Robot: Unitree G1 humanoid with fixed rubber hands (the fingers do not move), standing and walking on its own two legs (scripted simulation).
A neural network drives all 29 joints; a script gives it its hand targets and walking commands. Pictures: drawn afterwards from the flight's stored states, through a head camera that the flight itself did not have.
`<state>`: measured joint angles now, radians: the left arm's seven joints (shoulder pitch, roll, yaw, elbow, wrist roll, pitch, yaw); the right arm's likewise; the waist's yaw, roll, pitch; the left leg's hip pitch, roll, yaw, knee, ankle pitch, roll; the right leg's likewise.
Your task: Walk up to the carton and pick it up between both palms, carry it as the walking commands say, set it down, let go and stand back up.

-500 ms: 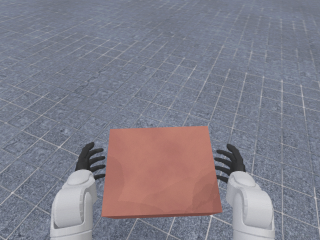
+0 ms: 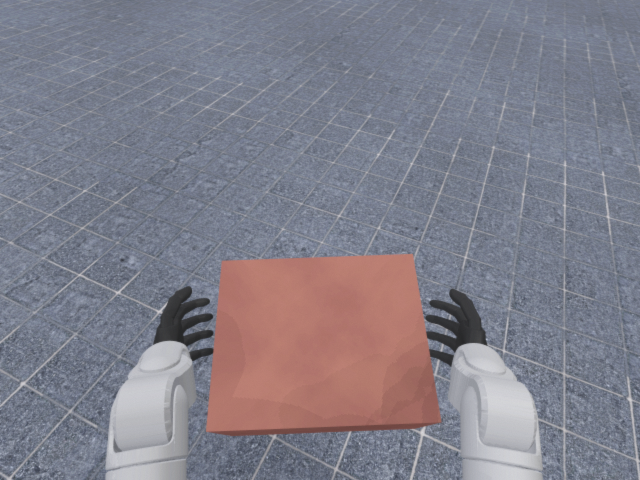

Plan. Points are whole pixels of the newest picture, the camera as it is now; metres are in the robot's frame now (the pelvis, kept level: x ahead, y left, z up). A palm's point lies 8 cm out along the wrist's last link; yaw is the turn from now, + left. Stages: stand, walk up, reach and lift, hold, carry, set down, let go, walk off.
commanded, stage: carry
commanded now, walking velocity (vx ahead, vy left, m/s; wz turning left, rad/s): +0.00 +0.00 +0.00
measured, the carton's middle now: (320, 346) +0.33 +0.00 -0.03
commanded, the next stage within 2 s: hold in 0.34 s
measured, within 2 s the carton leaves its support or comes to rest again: neither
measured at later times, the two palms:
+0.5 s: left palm (180, 369) +0.26 +0.17 +0.02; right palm (463, 371) +0.26 -0.18 +0.03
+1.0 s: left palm (157, 345) +0.27 +0.19 +0.06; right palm (444, 327) +0.31 -0.15 +0.05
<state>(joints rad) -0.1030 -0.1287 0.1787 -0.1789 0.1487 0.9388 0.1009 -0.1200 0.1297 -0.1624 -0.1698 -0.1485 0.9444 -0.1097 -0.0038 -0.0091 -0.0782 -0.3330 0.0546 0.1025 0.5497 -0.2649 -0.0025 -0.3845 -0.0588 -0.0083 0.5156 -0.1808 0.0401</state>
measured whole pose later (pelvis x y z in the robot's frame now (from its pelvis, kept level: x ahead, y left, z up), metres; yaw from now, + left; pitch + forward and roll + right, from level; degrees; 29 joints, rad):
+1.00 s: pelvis -0.01 +0.00 +0.01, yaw +7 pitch -7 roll +0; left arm -0.33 -0.09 0.30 0.36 0.27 0.66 -0.06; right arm -0.34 0.09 -0.31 0.34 -0.27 0.68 -0.03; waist -0.03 0.01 0.02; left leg -0.11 -0.02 -0.07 0.41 -0.18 0.00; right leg -0.11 -0.02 0.06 0.38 -0.16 0.04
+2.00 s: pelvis +0.00 -0.01 -0.01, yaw +7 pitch +17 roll +0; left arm -0.41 -0.12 0.43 0.43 0.29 0.38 -0.09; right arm -0.40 0.11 -0.40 0.42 -0.27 0.40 0.05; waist 0.00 0.01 -0.01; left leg -0.66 -0.01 -0.07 0.58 -0.21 -0.02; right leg -0.66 0.01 0.06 0.55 -0.18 0.03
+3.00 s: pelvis -0.05 -0.04 -0.15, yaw +7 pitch +47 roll +1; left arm -0.78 -0.01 0.51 0.47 0.24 0.38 -0.09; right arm -0.80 0.05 -0.44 0.50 -0.20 0.38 -0.06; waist 0.03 -0.01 -0.25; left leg -1.71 -0.02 -0.08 1.25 -0.37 -0.06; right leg -1.73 0.05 0.05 1.24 -0.34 0.02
